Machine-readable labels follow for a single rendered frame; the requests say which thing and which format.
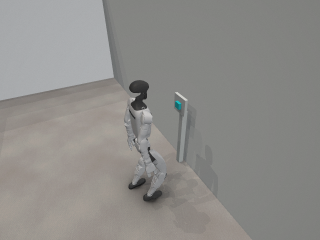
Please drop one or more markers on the panel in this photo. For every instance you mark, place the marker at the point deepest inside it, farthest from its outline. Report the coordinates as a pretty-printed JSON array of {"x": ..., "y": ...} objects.
[{"x": 181, "y": 126}]

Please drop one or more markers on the robot left hand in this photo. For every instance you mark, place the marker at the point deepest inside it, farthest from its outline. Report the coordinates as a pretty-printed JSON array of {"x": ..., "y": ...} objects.
[{"x": 130, "y": 140}]

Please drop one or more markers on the robot right forearm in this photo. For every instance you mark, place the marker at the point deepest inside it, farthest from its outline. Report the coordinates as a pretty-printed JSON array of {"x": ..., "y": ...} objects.
[{"x": 143, "y": 148}]

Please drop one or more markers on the right robot upper arm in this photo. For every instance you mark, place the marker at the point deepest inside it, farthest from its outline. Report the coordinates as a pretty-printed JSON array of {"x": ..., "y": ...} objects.
[{"x": 146, "y": 120}]

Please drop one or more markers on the robot left thigh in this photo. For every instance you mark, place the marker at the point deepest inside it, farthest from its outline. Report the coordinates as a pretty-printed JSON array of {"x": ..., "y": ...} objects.
[{"x": 141, "y": 162}]

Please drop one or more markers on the robot right hand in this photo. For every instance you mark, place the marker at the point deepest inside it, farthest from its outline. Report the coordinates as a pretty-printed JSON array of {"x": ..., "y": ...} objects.
[{"x": 150, "y": 168}]

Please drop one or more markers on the right robot foot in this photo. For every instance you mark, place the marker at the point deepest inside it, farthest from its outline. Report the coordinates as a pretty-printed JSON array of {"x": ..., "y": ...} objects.
[{"x": 156, "y": 194}]

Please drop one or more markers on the button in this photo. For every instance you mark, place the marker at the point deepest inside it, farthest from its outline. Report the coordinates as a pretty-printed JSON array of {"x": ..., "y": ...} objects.
[{"x": 178, "y": 105}]

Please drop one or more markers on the robot left forearm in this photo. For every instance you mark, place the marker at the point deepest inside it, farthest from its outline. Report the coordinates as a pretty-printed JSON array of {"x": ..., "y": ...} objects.
[{"x": 129, "y": 130}]

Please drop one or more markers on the left robot upper arm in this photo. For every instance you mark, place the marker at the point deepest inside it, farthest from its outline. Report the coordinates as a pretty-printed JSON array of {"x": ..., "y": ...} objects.
[{"x": 127, "y": 113}]

